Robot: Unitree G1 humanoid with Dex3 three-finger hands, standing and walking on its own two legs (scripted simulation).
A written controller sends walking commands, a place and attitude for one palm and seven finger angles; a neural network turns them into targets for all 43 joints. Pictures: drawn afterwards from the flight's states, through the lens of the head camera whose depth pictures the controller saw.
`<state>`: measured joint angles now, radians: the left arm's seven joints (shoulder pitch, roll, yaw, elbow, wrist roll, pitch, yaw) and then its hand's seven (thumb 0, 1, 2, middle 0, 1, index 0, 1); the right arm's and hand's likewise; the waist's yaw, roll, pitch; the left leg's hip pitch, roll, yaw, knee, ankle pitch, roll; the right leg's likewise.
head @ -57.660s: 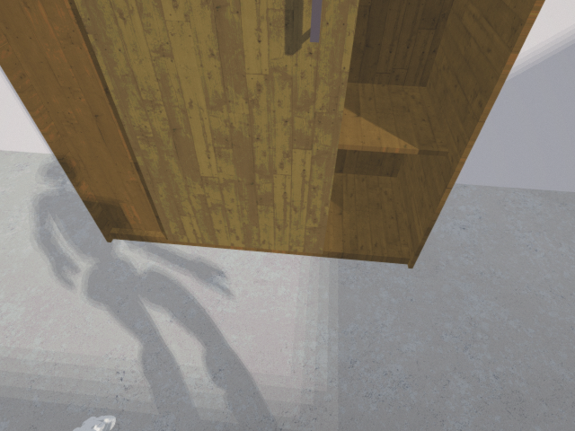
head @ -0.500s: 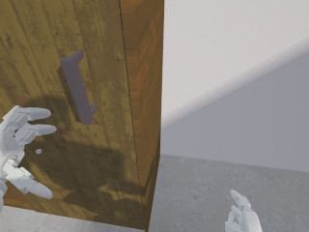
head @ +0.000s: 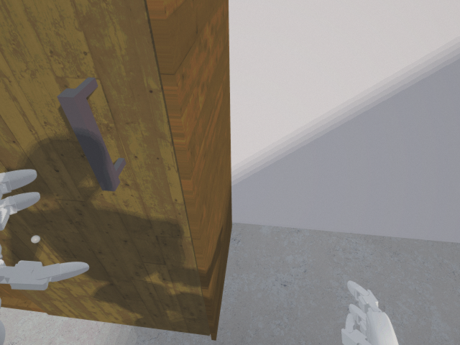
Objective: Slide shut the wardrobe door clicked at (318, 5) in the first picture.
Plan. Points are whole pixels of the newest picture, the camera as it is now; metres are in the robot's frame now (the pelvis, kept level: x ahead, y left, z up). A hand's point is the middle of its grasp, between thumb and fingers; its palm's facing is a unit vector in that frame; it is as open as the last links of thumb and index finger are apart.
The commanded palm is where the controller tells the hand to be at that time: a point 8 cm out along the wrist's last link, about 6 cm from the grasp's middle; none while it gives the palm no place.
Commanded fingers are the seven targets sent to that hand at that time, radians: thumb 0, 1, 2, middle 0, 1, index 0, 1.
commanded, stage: draw the hand back to the body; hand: left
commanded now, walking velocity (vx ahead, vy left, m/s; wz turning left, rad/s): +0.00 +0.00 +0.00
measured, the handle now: (100, 137) +0.31 +0.24 +0.24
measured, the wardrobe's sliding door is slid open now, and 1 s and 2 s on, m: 0.00 0.00 0.00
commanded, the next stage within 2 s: step back with the hand held close in 0.86 s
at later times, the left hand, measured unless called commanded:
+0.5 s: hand (70, 215) +0.23 +0.27 +0.16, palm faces +0.43 -0.83 -0.35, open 8.6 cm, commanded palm +0.17 +0.31 +0.18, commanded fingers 0.00 0.90 0.90 -0.20 -0.30 -0.20 -0.30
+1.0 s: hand (64, 218) +0.22 +0.28 +0.17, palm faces +0.43 -0.83 -0.35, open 7.5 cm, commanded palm +0.16 +0.31 +0.18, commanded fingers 0.00 0.90 0.90 -0.20 -0.30 -0.20 -0.30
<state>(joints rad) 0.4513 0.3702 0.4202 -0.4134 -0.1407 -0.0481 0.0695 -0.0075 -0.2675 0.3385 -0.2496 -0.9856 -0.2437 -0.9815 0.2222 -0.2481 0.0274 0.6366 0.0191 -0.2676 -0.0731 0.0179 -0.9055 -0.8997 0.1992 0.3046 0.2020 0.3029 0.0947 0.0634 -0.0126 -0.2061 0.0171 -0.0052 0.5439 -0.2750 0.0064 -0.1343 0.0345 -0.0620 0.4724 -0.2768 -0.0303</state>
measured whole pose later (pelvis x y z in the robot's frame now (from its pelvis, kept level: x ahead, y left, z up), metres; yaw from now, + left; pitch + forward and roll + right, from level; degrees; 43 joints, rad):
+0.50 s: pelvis +0.02 +0.02 +0.00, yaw -2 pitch -4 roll +0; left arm 0.41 0.34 0.32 -0.35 -0.07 -0.10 0.10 0.01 0.62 0.77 -0.22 -0.47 -0.22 -0.46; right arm 0.21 -0.23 0.01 0.64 0.00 -0.16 -0.06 0.02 -0.91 -0.90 0.20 0.30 0.20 0.30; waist 0.07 0.04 -0.01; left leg -0.13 -0.01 0.04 0.46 -0.27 0.03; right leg -0.09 0.00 -0.02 0.44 -0.29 0.00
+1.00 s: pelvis +0.02 +0.02 +0.01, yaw -2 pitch -4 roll +0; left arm 0.41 0.34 0.32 -0.36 -0.07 -0.09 0.10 0.02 0.89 0.90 -0.21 -0.31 -0.21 -0.30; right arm 0.21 -0.22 0.02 0.65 0.00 -0.13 -0.05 0.02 -0.91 -0.90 0.20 0.30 0.20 0.30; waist 0.08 0.05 0.01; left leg -0.11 -0.02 0.04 0.43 -0.25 0.03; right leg -0.07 0.00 -0.02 0.40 -0.26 0.00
